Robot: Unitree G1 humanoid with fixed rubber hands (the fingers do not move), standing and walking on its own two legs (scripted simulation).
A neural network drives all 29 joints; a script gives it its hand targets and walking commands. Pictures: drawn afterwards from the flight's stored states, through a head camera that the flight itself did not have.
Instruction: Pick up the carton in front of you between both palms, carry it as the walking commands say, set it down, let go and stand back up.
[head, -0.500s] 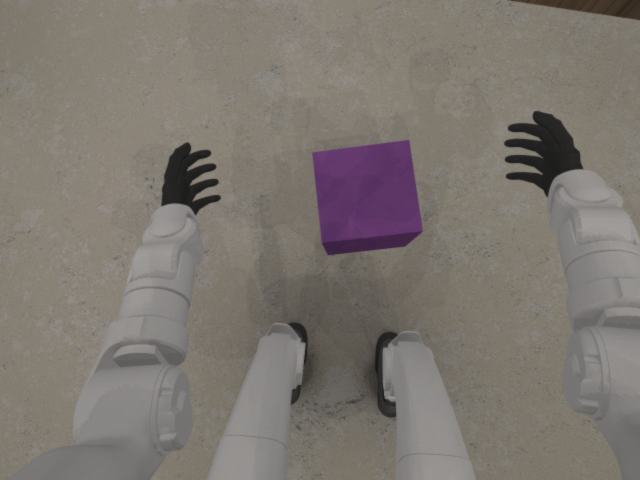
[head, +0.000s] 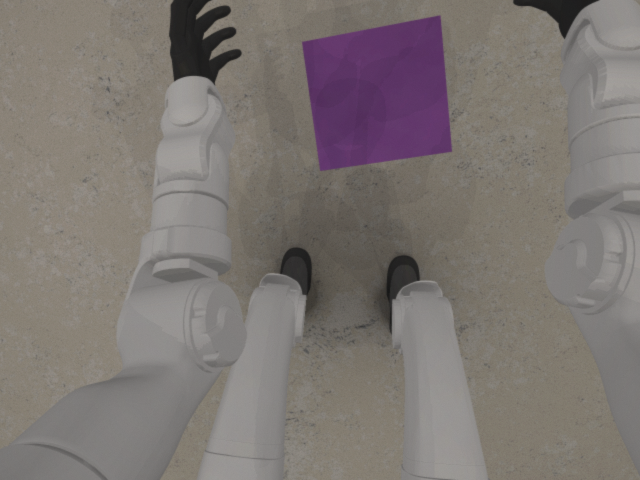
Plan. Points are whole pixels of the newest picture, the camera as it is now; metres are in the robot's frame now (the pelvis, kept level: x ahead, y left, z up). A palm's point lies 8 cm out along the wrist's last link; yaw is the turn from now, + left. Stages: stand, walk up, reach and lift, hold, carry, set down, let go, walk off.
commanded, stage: reach and lift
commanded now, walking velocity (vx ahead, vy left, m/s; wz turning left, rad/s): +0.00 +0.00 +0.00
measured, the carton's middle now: (374, 108) +0.51 -0.03 -0.51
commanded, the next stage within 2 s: none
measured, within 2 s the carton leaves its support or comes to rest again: leaves its support in 1.56 s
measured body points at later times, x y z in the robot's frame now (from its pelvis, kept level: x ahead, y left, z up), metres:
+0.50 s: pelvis -0.06 +0.00 -0.22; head +0.32 -0.04 +0.02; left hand +0.49 +0.16 -0.39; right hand +0.53 -0.22 -0.40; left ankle +0.06 +0.15 -0.60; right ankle +0.05 -0.12 -0.60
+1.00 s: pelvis -0.05 +0.01 -0.27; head +0.33 -0.03 -0.03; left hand +0.50 +0.16 -0.44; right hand +0.53 -0.20 -0.45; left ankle +0.06 +0.15 -0.60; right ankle +0.05 -0.11 -0.60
